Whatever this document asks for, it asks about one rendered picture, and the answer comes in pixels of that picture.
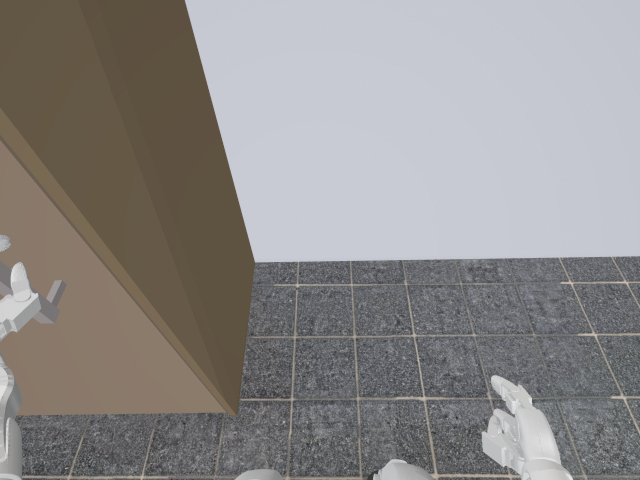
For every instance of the robot right forearm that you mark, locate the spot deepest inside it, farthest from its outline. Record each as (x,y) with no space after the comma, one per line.
(542,469)

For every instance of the left robot hand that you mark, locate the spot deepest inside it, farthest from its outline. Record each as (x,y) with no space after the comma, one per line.
(16,310)

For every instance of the robot left forearm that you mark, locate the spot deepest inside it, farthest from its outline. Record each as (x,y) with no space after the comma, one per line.
(10,433)

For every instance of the robot right shin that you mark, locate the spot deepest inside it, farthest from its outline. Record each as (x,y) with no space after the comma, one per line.
(395,461)

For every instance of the wardrobe door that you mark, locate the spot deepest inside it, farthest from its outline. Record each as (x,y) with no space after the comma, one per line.
(104,354)

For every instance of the right robot hand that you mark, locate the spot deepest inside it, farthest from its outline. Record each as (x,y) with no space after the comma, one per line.
(526,437)

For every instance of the handle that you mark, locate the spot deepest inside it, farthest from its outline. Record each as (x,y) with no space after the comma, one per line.
(49,311)

